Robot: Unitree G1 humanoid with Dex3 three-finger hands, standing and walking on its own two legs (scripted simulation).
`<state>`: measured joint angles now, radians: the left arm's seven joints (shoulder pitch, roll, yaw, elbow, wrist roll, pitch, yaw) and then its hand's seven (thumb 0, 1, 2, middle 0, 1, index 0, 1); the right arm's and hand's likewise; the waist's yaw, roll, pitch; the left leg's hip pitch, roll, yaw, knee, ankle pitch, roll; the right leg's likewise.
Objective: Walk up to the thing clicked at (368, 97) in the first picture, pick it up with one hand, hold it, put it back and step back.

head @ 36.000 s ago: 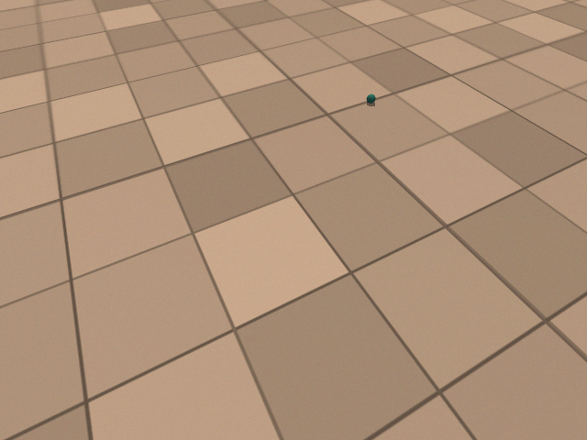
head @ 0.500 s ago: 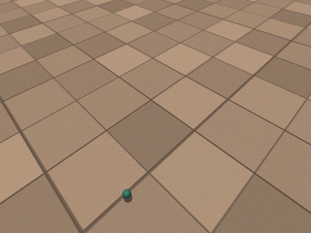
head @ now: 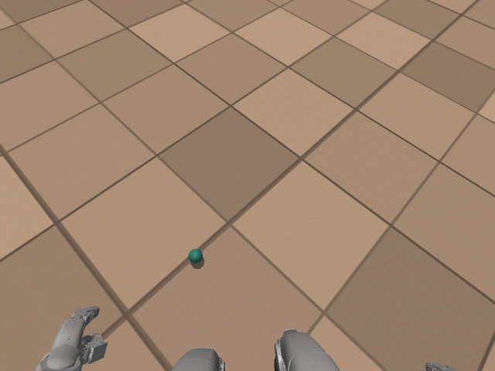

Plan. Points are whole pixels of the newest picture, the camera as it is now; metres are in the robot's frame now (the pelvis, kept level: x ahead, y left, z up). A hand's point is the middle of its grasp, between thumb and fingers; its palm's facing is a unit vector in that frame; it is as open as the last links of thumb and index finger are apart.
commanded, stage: step back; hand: left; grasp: from above
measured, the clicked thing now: (195, 255) +0.51 +0.20 -0.73
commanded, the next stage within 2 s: none
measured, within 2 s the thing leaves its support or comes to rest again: neither
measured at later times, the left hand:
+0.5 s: hand out of the picture +0.00 +0.24 -0.13, palm faces -0.08 -0.91 -0.41, open 7.4 cm
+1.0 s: hand out of the picture -0.14 +0.26 -0.15, palm faces -0.02 -0.93 -0.36, open 7.4 cm
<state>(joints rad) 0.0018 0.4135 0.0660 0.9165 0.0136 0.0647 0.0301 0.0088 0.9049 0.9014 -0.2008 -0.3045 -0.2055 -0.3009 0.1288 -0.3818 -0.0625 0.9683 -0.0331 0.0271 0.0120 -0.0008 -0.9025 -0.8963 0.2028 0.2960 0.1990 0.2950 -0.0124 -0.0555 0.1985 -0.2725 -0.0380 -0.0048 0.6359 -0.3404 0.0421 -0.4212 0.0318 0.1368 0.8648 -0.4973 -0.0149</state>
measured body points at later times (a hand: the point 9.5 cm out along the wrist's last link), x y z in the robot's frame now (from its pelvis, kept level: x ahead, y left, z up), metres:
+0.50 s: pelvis -0.11 -0.02 +0.00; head -0.05 -0.04 +0.45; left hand +0.00 +0.29 -0.11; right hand -0.02 -0.34 -0.13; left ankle -0.07 +0.11 -0.67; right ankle -0.11 -0.13 -0.72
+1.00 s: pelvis -0.25 +0.00 +0.01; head -0.19 +0.03 +0.45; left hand -0.14 +0.31 -0.12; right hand -0.15 -0.31 -0.09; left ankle -0.21 +0.10 -0.72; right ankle -0.30 -0.15 -0.63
